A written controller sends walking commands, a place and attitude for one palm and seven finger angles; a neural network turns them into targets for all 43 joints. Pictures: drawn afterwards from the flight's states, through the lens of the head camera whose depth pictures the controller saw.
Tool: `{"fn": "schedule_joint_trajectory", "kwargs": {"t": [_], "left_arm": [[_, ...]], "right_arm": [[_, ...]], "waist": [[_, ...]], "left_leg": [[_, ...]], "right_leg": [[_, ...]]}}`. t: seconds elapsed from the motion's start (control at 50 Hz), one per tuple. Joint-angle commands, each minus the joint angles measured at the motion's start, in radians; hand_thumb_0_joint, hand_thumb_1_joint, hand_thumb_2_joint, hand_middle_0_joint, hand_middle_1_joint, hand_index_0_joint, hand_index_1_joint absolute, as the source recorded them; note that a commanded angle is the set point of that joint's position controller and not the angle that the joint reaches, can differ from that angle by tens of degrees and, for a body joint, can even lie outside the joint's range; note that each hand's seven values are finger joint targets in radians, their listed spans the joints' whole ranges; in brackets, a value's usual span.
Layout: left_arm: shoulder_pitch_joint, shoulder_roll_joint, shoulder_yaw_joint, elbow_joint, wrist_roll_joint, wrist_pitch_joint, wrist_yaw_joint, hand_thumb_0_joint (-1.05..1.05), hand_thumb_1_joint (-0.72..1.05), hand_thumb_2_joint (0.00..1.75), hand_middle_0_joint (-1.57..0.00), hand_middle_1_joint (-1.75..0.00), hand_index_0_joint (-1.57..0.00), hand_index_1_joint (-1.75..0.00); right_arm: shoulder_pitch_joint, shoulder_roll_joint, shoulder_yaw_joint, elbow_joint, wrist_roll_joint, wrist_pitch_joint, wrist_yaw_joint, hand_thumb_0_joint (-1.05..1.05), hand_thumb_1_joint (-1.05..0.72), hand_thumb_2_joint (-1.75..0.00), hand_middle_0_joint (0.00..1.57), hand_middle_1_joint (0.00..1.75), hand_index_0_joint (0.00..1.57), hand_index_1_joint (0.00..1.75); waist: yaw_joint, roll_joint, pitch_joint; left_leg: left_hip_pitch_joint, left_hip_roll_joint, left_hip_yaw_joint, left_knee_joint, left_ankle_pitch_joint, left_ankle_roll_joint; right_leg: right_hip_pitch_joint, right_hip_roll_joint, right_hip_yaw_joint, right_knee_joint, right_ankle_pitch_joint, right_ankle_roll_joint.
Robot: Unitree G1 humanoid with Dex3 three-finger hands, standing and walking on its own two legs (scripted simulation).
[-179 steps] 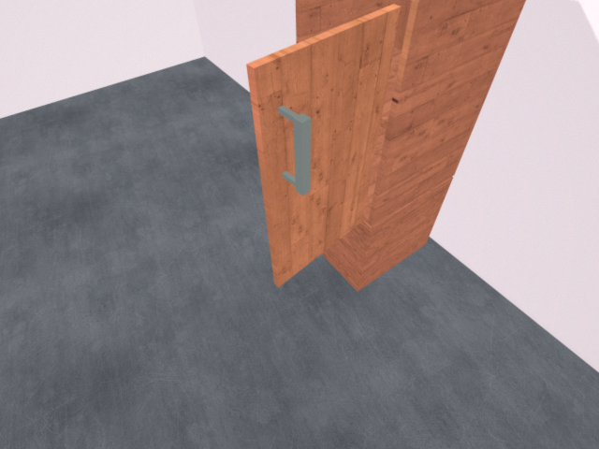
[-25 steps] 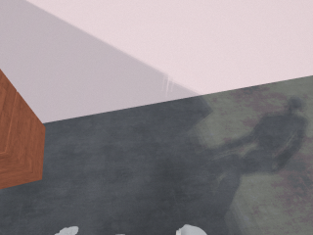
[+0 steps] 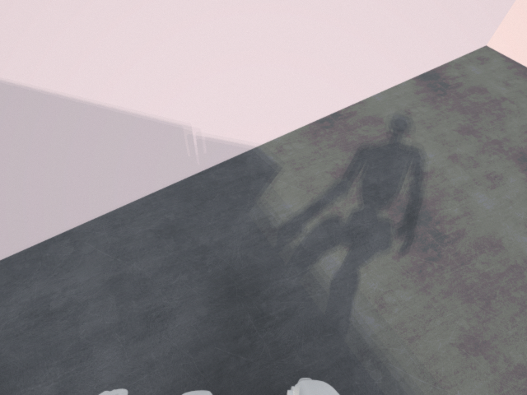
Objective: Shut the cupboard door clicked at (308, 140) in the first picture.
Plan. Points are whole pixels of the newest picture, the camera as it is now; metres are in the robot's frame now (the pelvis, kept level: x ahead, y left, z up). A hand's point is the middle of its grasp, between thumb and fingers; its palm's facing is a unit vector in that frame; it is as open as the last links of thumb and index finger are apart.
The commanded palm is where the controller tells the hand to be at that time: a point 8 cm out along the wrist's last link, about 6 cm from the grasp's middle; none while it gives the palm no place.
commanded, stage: walk around to get in front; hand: left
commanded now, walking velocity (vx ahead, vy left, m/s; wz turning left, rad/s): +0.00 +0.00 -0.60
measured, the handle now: out of the picture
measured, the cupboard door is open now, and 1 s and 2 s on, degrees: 97 97 97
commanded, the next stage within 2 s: walk to a spot facing it in 1.78 s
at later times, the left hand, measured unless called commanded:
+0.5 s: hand (172, 386) +0.15 +0.16 -0.17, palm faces -0.25 -0.95 -0.19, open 7.4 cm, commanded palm none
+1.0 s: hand (300, 259) +0.39 -0.06 -0.16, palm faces -0.59 -0.78 -0.21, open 7.3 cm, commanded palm none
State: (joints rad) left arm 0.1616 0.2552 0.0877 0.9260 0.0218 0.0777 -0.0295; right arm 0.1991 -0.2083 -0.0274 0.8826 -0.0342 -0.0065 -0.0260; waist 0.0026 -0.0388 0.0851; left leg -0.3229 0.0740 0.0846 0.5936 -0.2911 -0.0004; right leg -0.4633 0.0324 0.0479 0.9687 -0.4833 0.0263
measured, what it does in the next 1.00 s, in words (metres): walks ahead, turning right: right foot, then left foot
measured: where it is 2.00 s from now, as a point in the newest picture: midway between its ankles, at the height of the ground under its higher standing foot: (364, 312)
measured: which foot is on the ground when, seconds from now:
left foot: down 0.00-0.20, up 0.22-0.48, down 0.50-0.90, up 0.92-1.00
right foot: up 0.00-0.18, down 0.20-0.50, up 0.52-0.88, down 0.90-1.00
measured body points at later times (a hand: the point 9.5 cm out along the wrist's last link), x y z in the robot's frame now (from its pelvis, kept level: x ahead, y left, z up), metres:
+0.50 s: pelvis +0.04 -0.02 +0.00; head +0.08 -0.02 +0.45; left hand +0.16 +0.21 -0.15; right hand +0.05 -0.30 -0.12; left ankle +0.08 +0.09 -0.73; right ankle -0.01 -0.14 -0.73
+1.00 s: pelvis +0.16 -0.13 -0.01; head +0.20 -0.16 +0.44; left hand +0.42 -0.02 -0.14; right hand -0.03 -0.29 -0.15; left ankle +0.17 +0.04 -0.65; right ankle +0.15 -0.23 -0.73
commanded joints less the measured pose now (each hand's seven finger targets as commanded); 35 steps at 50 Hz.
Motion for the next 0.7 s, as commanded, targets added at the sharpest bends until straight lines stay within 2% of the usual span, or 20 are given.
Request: {"fn": "schedule_joint_trajectory", "kwargs": {"t": [0.0,0.08,0.12,0.14,0.16,0.18,0.2,0.24,0.32,0.38,0.42,0.44,0.46,0.48,0.5,0.52,0.54,0.58,0.62,0.68], "left_arm": [[-0.047,0.045,0.011,-0.107,0.0,-0.032,-0.015,0.0,0.9,0.9,-0.2,-0.3,-0.2,-0.3],[-0.068,0.033,-0.001,-0.115,-0.005,-0.04,-0.015,0.0,0.9,0.9,-0.2,-0.3,-0.2,-0.3],[-0.015,0.05,0.004,-0.099,-0.003,-0.045,-0.011,0.0,0.9,0.9,-0.2,-0.3,-0.2,-0.3],[0.039,0.082,0.013,-0.084,-0.002,-0.05,-0.007,0.0,0.9,0.9,-0.2,-0.3,-0.2,-0.3],[0.088,0.179,0.032,-0.07,0.01,-0.06,0.006,0.0,0.9,0.9,-0.2,-0.3,-0.2,-0.3],[0.143,0.265,0.047,-0.053,0.003,-0.062,0.02,0.0,0.9,0.9,-0.2,-0.3,-0.2,-0.3],[0.152,0.271,0.047,-0.054,-0.005,-0.054,0.026,0.0,0.9,0.9,-0.2,-0.3,-0.2,-0.3],[0.062,0.192,0.04,-0.064,0.0,-0.061,0.043,0.0,0.9,0.9,-0.2,-0.3,-0.2,-0.3],[0.028,0.176,0.033,-0.076,0.006,-0.069,0.036,0.0,0.9,0.9,-0.2,-0.3,-0.2,-0.3],[0.022,0.194,0.039,-0.069,0.01,-0.073,0.02,0.0,0.9,0.9,-0.2,-0.3,-0.2,-0.3],[-0.008,0.183,0.038,-0.071,0.007,-0.076,0.014,0.0,0.9,0.9,-0.2,-0.3,-0.2,-0.3],[-0.035,0.153,0.033,-0.08,0.001,-0.076,0.009,0.0,0.9,0.9,-0.2,-0.3,-0.2,-0.3],[-0.032,0.074,0.015,-0.104,-0.005,-0.074,0.0,0.0,0.9,0.9,-0.2,-0.3,-0.2,-0.3],[-0.097,0.039,0.006,-0.158,-0.01,-0.077,-0.007,0.0,0.9,0.9,-0.2,-0.3,-0.2,-0.3],[-0.163,0.078,0.012,-0.178,0.005,-0.088,-0.02,0.0,0.9,0.9,-0.2,-0.3,-0.2,-0.3],[-0.156,0.074,0.02,-0.155,0.015,-0.093,-0.026,0.0,0.9,0.9,-0.2,-0.3,-0.2,-0.3],[-0.135,0.052,0.019,-0.131,0.015,-0.09,-0.035,0.0,0.9,0.9,-0.2,-0.3,-0.2,-0.3],[-0.109,0.016,0.008,-0.108,0.013,-0.078,-0.048,0.0,0.9,0.9,-0.2,-0.3,-0.2,-0.3],[-0.117,-0.007,-0.006,-0.103,0.011,-0.075,-0.051,0.0,0.9,0.9,-0.2,-0.3,-0.2,-0.3],[-0.18,-0.025,-0.018,-0.112,0.007,-0.074,-0.053,0.0,0.9,0.9,-0.2,-0.3,-0.2,-0.3]], "right_arm": [[0.022,-0.199,-0.053,-0.059,-0.004,-0.009,-0.023,0.0,-0.9,-0.9,0.2,0.3,0.2,0.3],[0.096,-0.23,-0.069,-0.025,-0.001,0.0,-0.012,0.0,-0.9,-0.9,0.2,0.3,0.2,0.3],[0.072,-0.235,-0.074,-0.029,0.005,0.008,-0.006,0.0,-0.9,-0.9,0.2,0.3,0.2,0.3],[0.051,-0.227,-0.074,-0.039,0.01,0.011,-0.003,0.0,-0.9,-0.9,0.2,0.3,0.2,0.3],[0.038,-0.169,-0.069,-0.067,0.022,0.015,0.002,0.0,-0.9,-0.9,0.2,0.3,0.2,0.3],[-0.047,-0.121,-0.049,-0.112,0.024,0.022,0.004,0.0,-0.9,-0.9,0.2,0.3,0.2,0.3],[-0.056,-0.126,-0.043,-0.119,0.023,0.027,0.002,0.0,-0.9,-0.9,0.2,0.3,0.2,0.3],[-0.054,-0.138,-0.051,-0.087,0.024,0.03,-0.007,0.0,-0.9,-0.9,0.2,0.3,0.2,0.3],[-0.047,-0.099,-0.046,-0.068,0.017,0.025,0.017,0.0,-0.9,-0.9,0.2,0.3,0.2,0.3],[-0.042,-0.101,-0.05,-0.076,0.017,0.009,0.026,0.0,-0.9,-0.9,0.2,0.3,0.2,0.3],[0.046,-0.103,-0.048,-0.052,0.016,-0.008,0.023,0.0,-0.9,-0.9,0.2,0.3,0.2,0.3],[0.118,-0.123,-0.051,-0.023,0.015,-0.019,0.013,0.0,-0.9,-0.9,0.2,0.3,0.2,0.3],[0.208,-0.21,-0.068,0.001,0.002,-0.031,-0.001,0.0,-0.9,-0.9,0.2,0.3,0.2,0.3],[0.311,-0.302,-0.082,0.011,-0.015,-0.038,-0.011,0.0,-0.9,-0.9,0.2,0.3,0.2,0.3],[0.296,-0.294,-0.077,0.005,-0.007,-0.043,-0.008,0.0,-0.9,-0.9,0.2,0.3,0.2,0.3],[0.252,-0.248,-0.066,-0.002,-0.011,-0.049,-0.003,0.0,-0.9,-0.9,0.2,0.3,0.2,0.3],[0.188,-0.212,-0.054,-0.014,-0.007,-0.053,-0.002,0.0,-0.9,-0.9,0.2,0.3,0.2,0.3],[0.173,-0.165,-0.038,-0.004,-0.002,-0.063,-0.005,0.0,-0.9,-0.9,0.2,0.3,0.2,0.3],[0.227,-0.145,-0.033,0.027,0.001,-0.069,-0.008,0.0,-0.9,-0.9,0.2,0.3,0.2,0.3],[0.276,-0.154,-0.037,0.058,-0.003,-0.068,-0.003,0.0,-0.9,-0.9,0.2,0.3,0.2,0.3]], "waist": [[-0.008,0.26,-0.103],[-0.045,0.253,-0.146],[-0.016,0.248,-0.134],[0.017,0.171,-0.138],[0.04,-0.092,-0.149],[0.094,-0.286,-0.11],[0.099,-0.159,-0.106],[0.048,-0.274,-0.134],[0.023,-0.095,-0.126],[0.02,-0.141,-0.059],[-0.027,-0.121,-0.078],[-0.067,-0.058,-0.08],[-0.109,0.2,-0.095],[-0.15,0.4,-0.082],[-0.141,0.236,-0.023],[-0.106,0.14,-0.013],[-0.066,0.144,0.013],[-0.042,0.181,-0.008],[-0.051,0.21,-0.051],[-0.068,0.185,-0.054]], "left_leg": [[0.17,0.257,-0.103,-0.233,0.421,0.111],[0.21,0.268,-0.042,-0.166,0.487,0.096],[0.144,0.261,-0.003,-0.102,0.389,0.055],[0.071,0.231,0.024,-0.013,0.298,0.012],[-0.124,0.123,0.112,0.177,0.038,-0.053],[-0.28,0.011,0.07,0.385,-0.375,-0.083],[-0.284,0.025,-0.038,0.462,-0.342,-0.069],[-0.33,0.039,-0.086,0.533,-0.236,-0.079],[-0.161,0.003,-0.031,0.334,-0.148,-0.087],[-0.07,-0.033,-0.009,0.167,-0.149,-0.073],[0.101,-0.058,0.011,-0.015,-0.073,-0.063],[0.275,-0.039,0.007,-0.146,-0.043,-0.052],[0.423,0.159,-0.242,-0.296,-0.276,0.007],[0.423,0.449,-0.597,-0.447,-0.456,0.128],[0.336,0.511,-0.644,-0.463,-0.428,0.193],[0.267,0.435,-0.535,-0.453,-0.351,0.164],[0.233,0.373,-0.388,-0.442,-0.237,0.129],[0.285,0.283,-0.155,-0.396,0.05,0.086],[0.346,0.25,-0.022,-0.348,0.282,0.069],[0.337,0.257,0.064,-0.335,0.35,0.072]], "right_leg": [[-0.056,-0.069,-0.075,0.06,-0.009,0.025],[0.088,-0.031,-0.15,-0.208,0.015,0.004],[0.211,-0.025,-0.166,-0.386,0.156,-0.011],[0.324,-0.046,-0.134,-0.516,0.279,-0.029],[0.468,-0.254,0.143,-0.626,0.452,-0.103],[0.443,-0.442,0.375,-0.67,0.661,-0.219],[0.405,-0.437,0.361,-0.641,0.65,-0.268],[0.44,-0.324,0.284,-0.603,0.636,-0.24],[0.3,-0.264,0.251,-0.647,0.308,-0.218],[0.192,-0.246,0.314,-0.695,0.008,-0.22],[0.106,-0.196,0.304,-0.649,-0.07,-0.188],[-0.021,-0.151,0.263,-0.573,-0.092,-0.146],[-0.216,-0.03,0.149,-0.339,-0.14,-0.088],[-0.348,0.033,-0.042,-0.022,-0.164,-0.031],[-0.374,-0.075,0.023,0.106,-0.082,-0.041],[-0.341,-0.086,0.01,0.198,0.004,-0.035],[-0.329,-0.113,-0.008,0.228,0.091,-0.025],[-0.309,-0.123,-0.05,0.186,0.187,-0.006],[-0.285,-0.114,-0.091,0.114,0.219,-0.006],[-0.202,-0.106,-0.142,-0.078,0.239,-0.016]]}}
